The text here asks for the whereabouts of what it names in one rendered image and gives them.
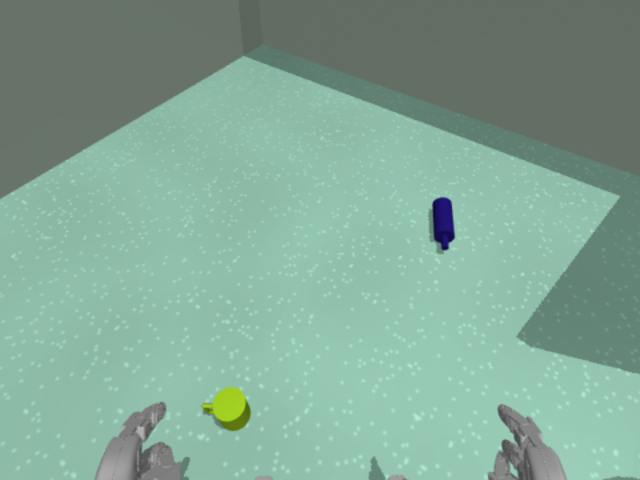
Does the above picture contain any right robot hand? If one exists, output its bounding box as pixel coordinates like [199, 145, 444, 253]
[488, 404, 567, 480]

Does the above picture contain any left robot hand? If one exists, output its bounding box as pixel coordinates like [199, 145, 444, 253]
[94, 402, 181, 480]

